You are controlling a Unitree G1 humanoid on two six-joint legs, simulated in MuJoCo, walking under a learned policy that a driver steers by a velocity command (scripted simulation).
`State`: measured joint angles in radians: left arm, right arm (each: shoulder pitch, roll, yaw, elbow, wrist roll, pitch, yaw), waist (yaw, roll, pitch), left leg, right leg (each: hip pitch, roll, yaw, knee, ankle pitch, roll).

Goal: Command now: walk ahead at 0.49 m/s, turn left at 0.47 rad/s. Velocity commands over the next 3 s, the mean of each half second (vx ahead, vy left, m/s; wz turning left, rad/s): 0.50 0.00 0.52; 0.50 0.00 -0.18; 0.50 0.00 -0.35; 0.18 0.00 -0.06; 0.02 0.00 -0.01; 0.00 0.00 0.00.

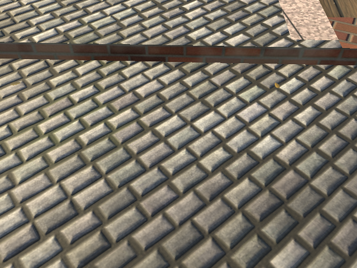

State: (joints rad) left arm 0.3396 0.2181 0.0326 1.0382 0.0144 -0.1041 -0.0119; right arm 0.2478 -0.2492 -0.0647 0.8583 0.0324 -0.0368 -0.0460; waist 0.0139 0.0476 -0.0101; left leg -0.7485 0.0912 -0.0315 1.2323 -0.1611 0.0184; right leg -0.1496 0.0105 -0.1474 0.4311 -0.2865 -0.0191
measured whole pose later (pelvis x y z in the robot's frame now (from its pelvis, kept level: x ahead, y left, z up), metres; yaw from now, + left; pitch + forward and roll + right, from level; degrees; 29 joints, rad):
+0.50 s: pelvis +0.28 +0.07 +0.01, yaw +17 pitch +2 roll -1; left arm 0.05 0.28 0.07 0.83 0.01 -0.11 0.01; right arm 0.34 -0.24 -0.08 0.81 0.02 -0.05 -0.01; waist -0.04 -0.02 0.02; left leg -0.20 -0.11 -0.07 0.34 -0.17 0.10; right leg -0.67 -0.10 0.08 0.84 -0.10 0.03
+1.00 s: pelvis +0.58 +0.08 +0.01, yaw +7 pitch +2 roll +0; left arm 0.29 0.25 0.06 0.85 -0.02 -0.07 -0.02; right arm 0.15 -0.26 -0.06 0.77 -0.01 -0.11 -0.02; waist 0.04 0.01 0.03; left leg -0.59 0.07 -0.08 0.95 -0.27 -0.03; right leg -0.21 0.13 0.08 0.32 -0.14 -0.10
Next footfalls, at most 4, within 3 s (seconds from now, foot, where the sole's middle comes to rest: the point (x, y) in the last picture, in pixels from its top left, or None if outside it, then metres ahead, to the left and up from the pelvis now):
0.24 left None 0.29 0.14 -0.77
0.76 right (184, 240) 0.64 0.03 -0.77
1.24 left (134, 187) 0.88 0.25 -0.77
1.70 right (191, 151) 1.09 0.00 -0.77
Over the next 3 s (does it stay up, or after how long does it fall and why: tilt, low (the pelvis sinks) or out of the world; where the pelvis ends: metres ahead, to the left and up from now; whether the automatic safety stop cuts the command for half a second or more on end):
stays up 1.03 0.12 0.00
